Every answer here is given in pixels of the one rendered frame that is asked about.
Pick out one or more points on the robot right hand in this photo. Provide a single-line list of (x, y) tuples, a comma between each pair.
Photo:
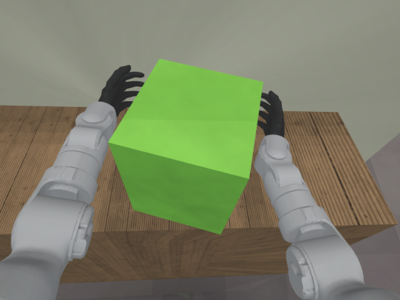
[(275, 119)]

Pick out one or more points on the right robot upper arm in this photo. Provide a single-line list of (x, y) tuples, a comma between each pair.
[(325, 268)]

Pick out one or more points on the robot left hand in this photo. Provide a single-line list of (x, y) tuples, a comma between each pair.
[(114, 92)]

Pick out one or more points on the left robot forearm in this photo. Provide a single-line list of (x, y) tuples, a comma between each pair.
[(77, 166)]

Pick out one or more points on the left robot upper arm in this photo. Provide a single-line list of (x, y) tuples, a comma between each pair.
[(52, 232)]

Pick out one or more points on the carton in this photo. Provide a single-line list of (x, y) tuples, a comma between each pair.
[(185, 146)]

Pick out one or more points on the pedestal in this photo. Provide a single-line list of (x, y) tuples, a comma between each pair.
[(128, 245)]

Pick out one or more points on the right robot forearm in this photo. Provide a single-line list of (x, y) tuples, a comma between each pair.
[(300, 218)]

